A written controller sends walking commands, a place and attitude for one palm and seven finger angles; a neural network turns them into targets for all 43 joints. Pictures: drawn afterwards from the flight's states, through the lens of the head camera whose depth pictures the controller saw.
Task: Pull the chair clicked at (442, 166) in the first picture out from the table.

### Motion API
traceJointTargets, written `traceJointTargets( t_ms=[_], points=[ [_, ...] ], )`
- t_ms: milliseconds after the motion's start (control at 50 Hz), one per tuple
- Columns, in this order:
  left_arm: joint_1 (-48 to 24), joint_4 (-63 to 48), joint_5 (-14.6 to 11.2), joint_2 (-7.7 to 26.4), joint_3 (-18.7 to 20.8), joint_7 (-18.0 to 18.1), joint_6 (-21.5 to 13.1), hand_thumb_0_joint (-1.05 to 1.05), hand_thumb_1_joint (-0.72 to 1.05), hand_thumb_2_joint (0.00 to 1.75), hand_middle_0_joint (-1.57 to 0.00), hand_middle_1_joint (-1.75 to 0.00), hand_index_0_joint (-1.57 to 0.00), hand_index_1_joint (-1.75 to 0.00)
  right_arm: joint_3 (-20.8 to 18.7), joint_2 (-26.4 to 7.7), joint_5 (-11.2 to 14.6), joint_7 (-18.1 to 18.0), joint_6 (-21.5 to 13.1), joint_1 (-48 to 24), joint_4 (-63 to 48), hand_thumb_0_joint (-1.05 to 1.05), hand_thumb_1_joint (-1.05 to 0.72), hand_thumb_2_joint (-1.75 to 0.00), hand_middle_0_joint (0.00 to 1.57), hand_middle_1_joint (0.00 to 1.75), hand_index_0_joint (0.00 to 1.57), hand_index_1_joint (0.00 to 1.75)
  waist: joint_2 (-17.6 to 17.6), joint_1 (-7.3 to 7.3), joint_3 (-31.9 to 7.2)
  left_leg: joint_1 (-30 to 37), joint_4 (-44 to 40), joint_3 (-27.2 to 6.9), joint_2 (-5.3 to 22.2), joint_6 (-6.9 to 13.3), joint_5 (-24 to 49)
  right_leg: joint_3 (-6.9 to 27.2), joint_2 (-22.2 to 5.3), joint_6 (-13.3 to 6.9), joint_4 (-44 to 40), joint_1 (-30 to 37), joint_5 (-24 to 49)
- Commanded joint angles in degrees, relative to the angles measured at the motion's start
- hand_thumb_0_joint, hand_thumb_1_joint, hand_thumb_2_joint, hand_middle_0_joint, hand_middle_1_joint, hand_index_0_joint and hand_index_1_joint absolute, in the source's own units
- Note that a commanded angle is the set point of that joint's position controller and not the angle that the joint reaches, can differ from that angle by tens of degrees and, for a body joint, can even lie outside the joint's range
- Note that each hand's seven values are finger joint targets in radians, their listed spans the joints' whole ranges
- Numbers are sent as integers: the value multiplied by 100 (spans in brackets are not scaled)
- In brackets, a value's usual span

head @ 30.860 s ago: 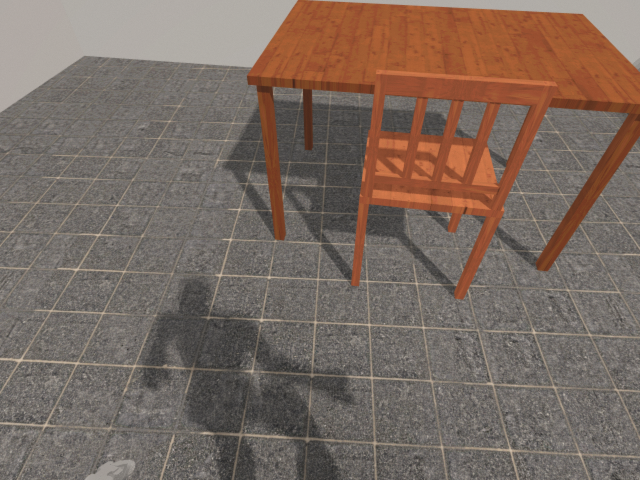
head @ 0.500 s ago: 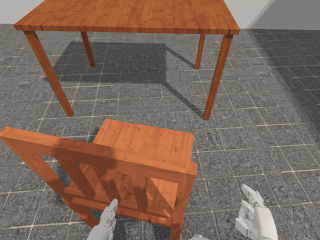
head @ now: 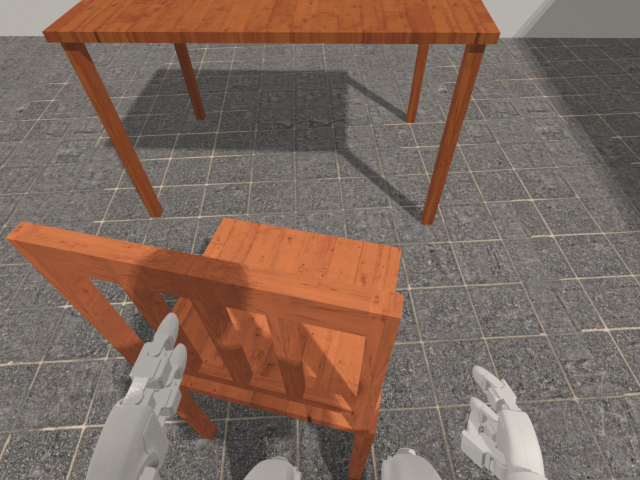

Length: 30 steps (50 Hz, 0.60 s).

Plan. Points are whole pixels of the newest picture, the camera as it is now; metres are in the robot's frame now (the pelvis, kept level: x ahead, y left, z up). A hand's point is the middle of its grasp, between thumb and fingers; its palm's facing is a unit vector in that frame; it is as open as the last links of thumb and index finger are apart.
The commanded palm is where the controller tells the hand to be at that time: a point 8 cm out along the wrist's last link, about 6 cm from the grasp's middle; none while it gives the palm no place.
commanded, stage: draw the hand back to the body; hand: left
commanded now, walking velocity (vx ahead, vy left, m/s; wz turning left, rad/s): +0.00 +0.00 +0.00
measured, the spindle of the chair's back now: (227, 342) +0.29 +0.15 -0.01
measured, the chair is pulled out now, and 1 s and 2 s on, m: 0.66 0.66 0.66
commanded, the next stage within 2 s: step back with the hand held close in 1.14 s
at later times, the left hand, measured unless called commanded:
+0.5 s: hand (58, 344) +0.19 +0.22 +0.20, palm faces +0.37 -0.83 -0.41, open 13.1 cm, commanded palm +0.15 +0.26 +0.22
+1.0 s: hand (3, 269) +0.23 +0.26 +0.24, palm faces +0.48 -0.78 -0.40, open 7.6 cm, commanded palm +0.18 +0.30 +0.27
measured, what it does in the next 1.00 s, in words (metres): rises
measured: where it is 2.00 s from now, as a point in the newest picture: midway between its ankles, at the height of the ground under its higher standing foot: outside the picture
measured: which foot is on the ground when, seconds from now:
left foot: down 0.00-1.00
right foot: down 0.00-1.00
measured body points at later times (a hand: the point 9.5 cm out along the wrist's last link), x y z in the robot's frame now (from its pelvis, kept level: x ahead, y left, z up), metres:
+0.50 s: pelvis +0.03 +0.00 +0.06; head +0.01 -0.03 +0.51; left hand +0.17 +0.26 +0.22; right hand +0.24 -0.22 +0.00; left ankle +0.01 +0.12 -0.65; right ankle +0.06 -0.13 -0.65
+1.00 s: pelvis +0.05 +0.00 +0.09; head +0.04 -0.02 +0.54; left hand +0.20 +0.30 +0.26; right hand +0.24 -0.23 +0.01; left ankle +0.01 +0.12 -0.65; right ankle +0.06 -0.13 -0.65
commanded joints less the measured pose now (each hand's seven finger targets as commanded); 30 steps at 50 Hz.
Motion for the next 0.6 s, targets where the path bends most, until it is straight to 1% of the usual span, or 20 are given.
traceJointTargets(
  t_ms=[0,20,40,60,80,100,120,140,180,220,300,320,360,400,420,440,500,540,560,580],
  points=[
    [67,-2079,-582,337,805,189,-656,0,-44,25,-1,-2,-1,-2,-270,-670,76,-208,-593,-539,-1005,0,-90,-90,20,30,20,30,-497,-18,-595,243,-1587,46,-133,179,871,-47,164,-100,-1676,1459,-348],
    [-48,-2084,-623,423,877,191,-749,0,-41,27,-2,-3,-2,-3,-270,-699,80,-217,-685,-485,-912,0,-90,-90,20,30,20,30,-488,-55,-590,297,-1569,41,-128,186,1005,-45,176,-96,-1720,1493,-212],
    [-97,-1852,-661,360,859,146,-817,0,-37,29,-2,-4,-2,-4,-265,-700,87,-213,-765,-459,-786,0,-90,-90,20,30,20,30,-613,-123,-422,329,-1587,18,-112,178,1034,-72,168,-72,-1783,1457,-171],
    [540,-1236,334,1490,1374,721,-4,0,-33,31,-3,-5,-3,-5,-330,-698,-61,-395,-413,-319,-824,0,-90,-90,20,30,20,30,-224,202,-775,738,-1931,56,161,164,1029,210,-79,-197,-1887,2007,-51],
    [351,-1734,369,821,897,890,297,0,-30,32,-4,-5,-4,-5,-230,-625,-76,-439,-312,-378,-1053,0,-90,-90,20,30,20,30,-152,25,-364,821,-2076,25,96,160,1077,68,-135,-152,-1961,1944,135],
    [158,-1564,392,776,892,986,439,0,-26,34,-4,-6,-4,-6,-245,-631,-68,-459,-262,-388,-968,0,-90,-90,20,30,20,30,-239,-35,-166,828,-2132,-14,111,141,1026,38,-145,-142,-2021,1912,129],
    [103,-1334,454,685,910,1042,559,0,-22,36,-4,-7,-4,-7,-245,-622,-72,-485,-206,-418,-905,0,-90,-90,20,30,20,30,-225,-26,20,880,-2197,-8,131,154,1072,11,-134,-152,-2128,1934,137],
    [134,-1121,457,643,897,1087,649,0,-19,37,-5,-8,-5,-8,-215,-616,-90,-507,-129,-448,-843,0,-90,-90,20,30,20,30,-275,-9,250,929,-2240,31,142,173,1112,-19,-124,-134,-2209,1974,164],
    [-101,-1192,474,848,1080,1166,683,0,-12,41,-6,-9,-6,-9,-188,-638,-98,-546,-80,-536,-829,0,-90,-90,20,30,20,30,-402,48,299,1128,-2388,42,144,192,1090,-27,-143,-129,-2402,2162,122],
    [-334,-1340,484,1197,1402,1250,688,0,-4,44,-7,-10,-7,-10,-168,-672,-119,-587,-116,-589,-777,0,-90,-90,20,30,20,30,-238,132,239,1336,-2567,52,137,193,1165,3,-165,-157,-2553,2468,198],
    [-568,-1652,462,1416,1713,1343,615,0,10,51,-9,-14,-9,-14,-102,-658,-140,-588,-324,-696,-620,0,-90,-90,20,30,20,30,59,217,199,1870,-2893,38,131,176,1483,-14,-168,-192,-2712,2865,583],
    [-674,-1633,460,1584,1919,1373,641,0,14,53,-10,-14,-10,-14,-96,-672,-135,-591,-360,-712,-547,0,-90,-90,20,30,20,30,189,249,229,1904,-2954,26,133,156,1573,-9,-164,-213,-2777,2991,664],
    [-834,-1530,426,1457,1919,1371,601,0,21,57,-10,-16,-10,-16,-64,-651,-132,-566,-435,-763,-438,0,-90,-90,20,30,20,30,213,218,509,2047,-3108,25,138,134,1584,-18,-146,-201,-2899,2988,713],
    [-994,-1340,407,1444,2010,1361,563,0,28,60,-12,-17,-12,-17,-70,-676,-138,-537,-487,-785,-339,0,-90,-90,20,30,20,30,38,210,635,2159,-3226,16,149,135,1593,-30,-126,-186,-3018,3034,736],
    [-1059,-1199,409,1461,2097,1357,568,0,32,62,-12,-18,-12,-18,-77,-694,-129,-531,-497,-783,-272,0,-90,-90,20,30,20,30,121,213,771,2175,-3302,6,151,120,1673,-25,-124,-203,-3087,3106,821],
    [-1090,-1100,380,1422,2141,1345,545,0,36,64,-13,-19,-13,-19,-85,-692,-136,-515,-509,-796,-230,0,-90,-90,20,30,20,30,-23,209,827,2241,-3358,13,155,119,1694,-30,-125,-181,-3117,3131,880],
    [-1273,-956,354,1556,2445,1309,472,0,47,69,-14,-21,-14,-21,-127,-720,-161,-479,-534,-850,-120,0,-90,-90,20,30,20,30,-344,251,726,2459,-3463,80,157,160,1891,2,-128,-155,-3292,3363,1143],
    [-1382,-961,341,1656,2639,1301,440,0,54,73,-15,-22,-15,-22,-135,-722,-170,-456,-547,-879,-40,0,-90,-90,20,30,20,30,-170,276,626,2610,-3567,103,141,154,2081,34,-150,-162,-3363,3568,1373],
    [-1487,-1036,341,1723,2745,1302,400,0,57,74,-16,-23,-16,-23,-135,-731,-177,-439,-567,-878,-11,0,-90,-90,20,30,20,30,-214,296,526,2707,-3619,97,142,153,2242,20,-148,-166,-3371,3672,1523],
    [-1569,-1064,330,1753,2805,1293,381,0,61,76,-16,-24,-16,-24,-131,-731,-185,-426,-580,-910,25,0,-90,-90,20,30,20,30,-63,304,477,2799,-3666,115,136,150,2338,35,-158,-166,-3404,3741,1612]
  ],
)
